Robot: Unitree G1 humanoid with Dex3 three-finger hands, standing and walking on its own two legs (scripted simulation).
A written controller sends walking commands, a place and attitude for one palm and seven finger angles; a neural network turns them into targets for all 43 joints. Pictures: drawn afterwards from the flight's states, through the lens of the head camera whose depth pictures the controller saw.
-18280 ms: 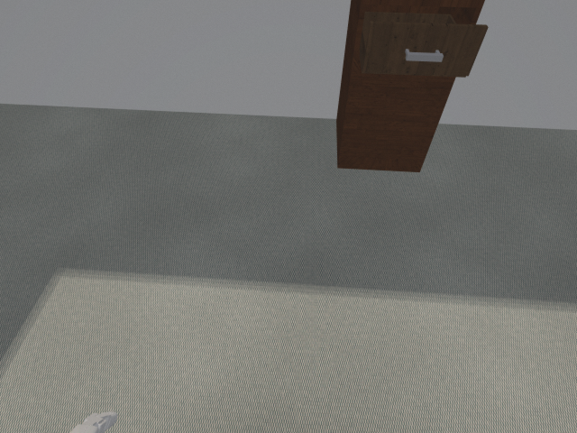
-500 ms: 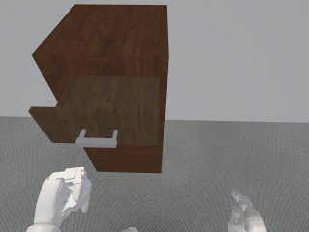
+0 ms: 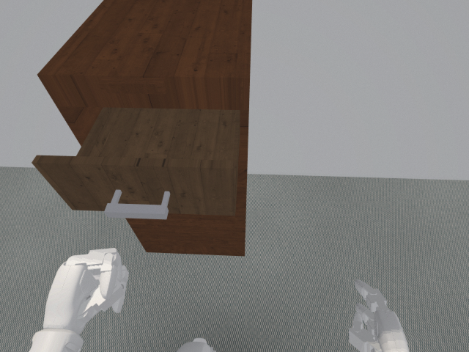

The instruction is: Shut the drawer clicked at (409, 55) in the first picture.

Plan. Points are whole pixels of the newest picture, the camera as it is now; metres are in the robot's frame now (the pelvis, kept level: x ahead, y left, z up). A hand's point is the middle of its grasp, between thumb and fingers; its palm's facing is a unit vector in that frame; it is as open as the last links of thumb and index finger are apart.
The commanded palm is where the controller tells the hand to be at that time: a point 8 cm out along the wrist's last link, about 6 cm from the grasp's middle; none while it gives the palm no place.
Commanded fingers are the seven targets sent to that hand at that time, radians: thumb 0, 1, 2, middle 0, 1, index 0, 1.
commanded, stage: bring the fist close to the handle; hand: left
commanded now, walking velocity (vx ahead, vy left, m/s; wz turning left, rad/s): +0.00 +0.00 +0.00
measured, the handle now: (139, 203) +0.40 +0.22 -0.01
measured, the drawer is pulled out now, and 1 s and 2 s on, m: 0.17 0.17 0.16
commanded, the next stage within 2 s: push the drawer shut in 1.16 s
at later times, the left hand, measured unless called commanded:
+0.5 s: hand (136, 268) +0.25 +0.18 +0.01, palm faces -0.01 -1.00 -0.05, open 3.3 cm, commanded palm +0.24 +0.24 +0.01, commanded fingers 0.00 0.90 0.90 -1.40 -1.60 -1.40 -1.60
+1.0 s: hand (147, 254) +0.29 +0.18 -0.01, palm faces -0.01 -1.00 -0.05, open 3.3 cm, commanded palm +0.26 +0.24 -0.01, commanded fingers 0.00 0.90 0.90 -1.40 -1.60 -1.40 -1.60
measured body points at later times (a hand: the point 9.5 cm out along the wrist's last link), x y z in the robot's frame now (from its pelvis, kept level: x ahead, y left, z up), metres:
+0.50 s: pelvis -0.01 +0.01 -0.03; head +0.07 +0.01 +0.42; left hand +0.25 +0.24 +0.02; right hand +0.16 -0.23 -0.12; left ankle +0.04 +0.12 -0.68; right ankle -0.02 -0.08 -0.68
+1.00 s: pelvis -0.02 +0.02 -0.05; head +0.07 +0.02 +0.39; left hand +0.28 +0.23 -0.01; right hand +0.13 -0.23 -0.15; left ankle +0.04 +0.12 -0.68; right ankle -0.02 -0.08 -0.68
